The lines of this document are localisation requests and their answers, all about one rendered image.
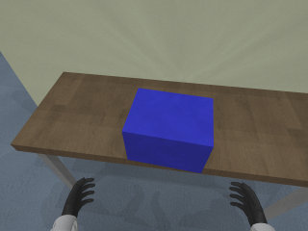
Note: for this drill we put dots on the robot left hand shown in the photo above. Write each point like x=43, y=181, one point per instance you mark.
x=74, y=201

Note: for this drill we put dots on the table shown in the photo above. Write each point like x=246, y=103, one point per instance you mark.
x=259, y=135

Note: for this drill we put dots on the carton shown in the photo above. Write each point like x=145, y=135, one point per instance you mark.
x=170, y=129

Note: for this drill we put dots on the robot right hand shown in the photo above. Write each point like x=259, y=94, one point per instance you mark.
x=251, y=204

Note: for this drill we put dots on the left robot forearm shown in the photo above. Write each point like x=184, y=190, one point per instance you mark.
x=65, y=223

